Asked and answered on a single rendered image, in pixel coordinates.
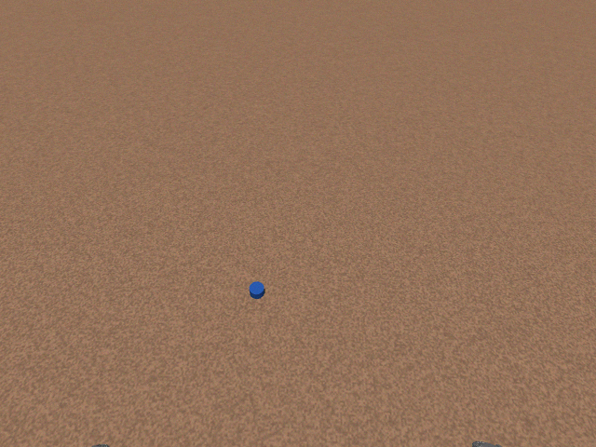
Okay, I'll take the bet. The tin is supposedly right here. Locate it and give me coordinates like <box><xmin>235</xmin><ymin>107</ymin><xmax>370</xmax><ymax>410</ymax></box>
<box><xmin>250</xmin><ymin>281</ymin><xmax>264</xmax><ymax>299</ymax></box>

